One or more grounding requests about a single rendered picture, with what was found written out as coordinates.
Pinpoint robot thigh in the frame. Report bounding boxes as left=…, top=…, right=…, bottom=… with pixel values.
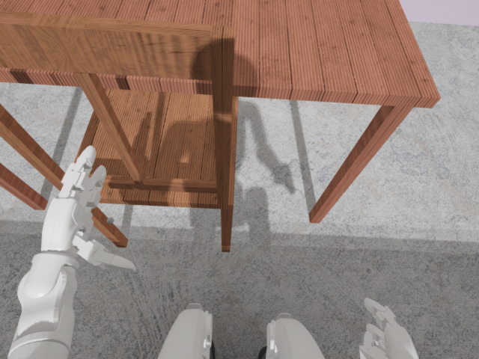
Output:
left=266, top=319, right=325, bottom=359
left=157, top=309, right=213, bottom=359

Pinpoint left robot thigh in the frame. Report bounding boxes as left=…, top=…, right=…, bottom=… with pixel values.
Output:
left=157, top=309, right=213, bottom=359

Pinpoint chair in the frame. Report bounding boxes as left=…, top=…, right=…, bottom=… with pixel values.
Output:
left=0, top=10, right=239, bottom=252

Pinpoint right robot thigh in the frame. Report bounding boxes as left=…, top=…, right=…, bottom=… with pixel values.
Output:
left=266, top=319, right=325, bottom=359

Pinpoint robot left forearm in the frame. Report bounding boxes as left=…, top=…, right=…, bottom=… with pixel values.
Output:
left=7, top=251, right=79, bottom=359

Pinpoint table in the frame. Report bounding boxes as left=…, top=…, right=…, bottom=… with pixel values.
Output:
left=0, top=0, right=441, bottom=224

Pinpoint robot left hand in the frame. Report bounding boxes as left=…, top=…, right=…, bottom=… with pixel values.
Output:
left=41, top=145, right=135, bottom=271

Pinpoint robot right hand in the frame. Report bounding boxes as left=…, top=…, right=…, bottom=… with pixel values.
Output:
left=359, top=298, right=419, bottom=359

